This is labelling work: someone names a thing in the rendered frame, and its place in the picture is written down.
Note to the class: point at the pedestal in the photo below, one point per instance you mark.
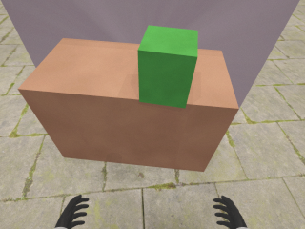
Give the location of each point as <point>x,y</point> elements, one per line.
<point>85,93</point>

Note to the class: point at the right robot hand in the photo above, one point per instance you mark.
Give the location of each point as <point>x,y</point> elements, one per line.
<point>234,217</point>

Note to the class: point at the carton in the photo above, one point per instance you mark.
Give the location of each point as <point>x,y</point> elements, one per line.
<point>166,62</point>

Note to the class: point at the left robot hand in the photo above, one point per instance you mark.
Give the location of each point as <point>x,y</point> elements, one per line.
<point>68,215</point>

